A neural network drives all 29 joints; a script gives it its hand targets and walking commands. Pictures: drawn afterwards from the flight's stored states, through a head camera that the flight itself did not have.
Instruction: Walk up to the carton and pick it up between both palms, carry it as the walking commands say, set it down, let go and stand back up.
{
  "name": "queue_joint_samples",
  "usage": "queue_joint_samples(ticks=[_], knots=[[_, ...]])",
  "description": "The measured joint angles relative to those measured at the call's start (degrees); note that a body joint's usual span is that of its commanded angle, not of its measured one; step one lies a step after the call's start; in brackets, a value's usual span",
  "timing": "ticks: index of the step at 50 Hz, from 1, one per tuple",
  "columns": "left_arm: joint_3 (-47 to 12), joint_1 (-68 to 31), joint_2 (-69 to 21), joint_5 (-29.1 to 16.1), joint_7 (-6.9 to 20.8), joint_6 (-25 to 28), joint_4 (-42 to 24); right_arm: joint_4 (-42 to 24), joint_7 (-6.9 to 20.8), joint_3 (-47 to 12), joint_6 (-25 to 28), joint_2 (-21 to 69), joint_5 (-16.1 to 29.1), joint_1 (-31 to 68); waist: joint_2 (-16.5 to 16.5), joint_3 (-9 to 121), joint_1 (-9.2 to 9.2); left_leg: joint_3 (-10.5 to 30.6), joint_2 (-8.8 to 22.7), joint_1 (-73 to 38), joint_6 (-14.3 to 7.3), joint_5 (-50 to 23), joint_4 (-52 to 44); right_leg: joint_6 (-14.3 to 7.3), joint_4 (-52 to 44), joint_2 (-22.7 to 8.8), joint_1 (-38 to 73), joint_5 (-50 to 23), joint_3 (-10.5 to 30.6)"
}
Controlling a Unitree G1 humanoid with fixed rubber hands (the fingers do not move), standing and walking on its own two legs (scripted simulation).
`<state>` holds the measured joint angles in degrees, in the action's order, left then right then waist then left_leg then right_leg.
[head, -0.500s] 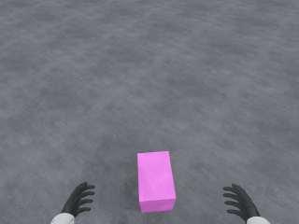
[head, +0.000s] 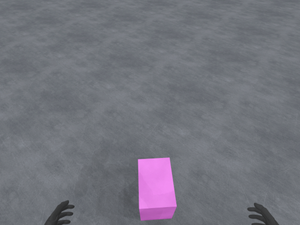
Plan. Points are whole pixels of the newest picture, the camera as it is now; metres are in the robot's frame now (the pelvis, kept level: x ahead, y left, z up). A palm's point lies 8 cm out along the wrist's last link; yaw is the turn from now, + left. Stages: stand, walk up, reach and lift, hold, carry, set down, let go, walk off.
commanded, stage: stand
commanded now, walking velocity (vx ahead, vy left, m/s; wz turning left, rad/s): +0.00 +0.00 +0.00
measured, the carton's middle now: (155, 189) +0.43 +0.00 -0.64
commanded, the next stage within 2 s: none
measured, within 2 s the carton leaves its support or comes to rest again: neither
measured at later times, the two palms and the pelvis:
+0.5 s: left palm out of the picture +0.12 +0.30 -0.09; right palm out of the picture +0.12 -0.29 -0.09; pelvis +0.00 +0.01 +0.00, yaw +0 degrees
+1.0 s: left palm out of the picture +0.08 +0.31 -0.10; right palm out of the picture +0.09 -0.30 -0.09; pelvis -0.01 +0.01 +0.01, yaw +0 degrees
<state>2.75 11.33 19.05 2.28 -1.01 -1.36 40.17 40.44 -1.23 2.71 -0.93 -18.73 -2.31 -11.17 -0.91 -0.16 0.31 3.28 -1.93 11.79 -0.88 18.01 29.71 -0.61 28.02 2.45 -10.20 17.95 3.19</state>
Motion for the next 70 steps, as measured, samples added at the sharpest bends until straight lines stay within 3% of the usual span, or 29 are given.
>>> queue_joint_samples(ticks=[37,70], knots=[[-1.98,-2.29,1.54,-0.72,-0.20,1.51,11.97,11.20,-0.24,-1.94,1.41,-1.86,0.86,2.00,0.28,-0.52,-0.24,-0.72,-0.35,-4.66,-0.52,-3.31,-6.05,0.62,-5.41,-1.09,4.32,-2.98,0.22],[-2.46,-3.59,2.85,-1.22,0.25,1.87,17.29,16.87,0.20,-2.46,1.77,-3.06,1.43,3.22,0.39,-1.38,-0.16,-0.36,-0.23,-5.27,-0.38,-6.11,-8.81,0.73,-8.42,-1.32,5.16,-5.77,-0.12]])
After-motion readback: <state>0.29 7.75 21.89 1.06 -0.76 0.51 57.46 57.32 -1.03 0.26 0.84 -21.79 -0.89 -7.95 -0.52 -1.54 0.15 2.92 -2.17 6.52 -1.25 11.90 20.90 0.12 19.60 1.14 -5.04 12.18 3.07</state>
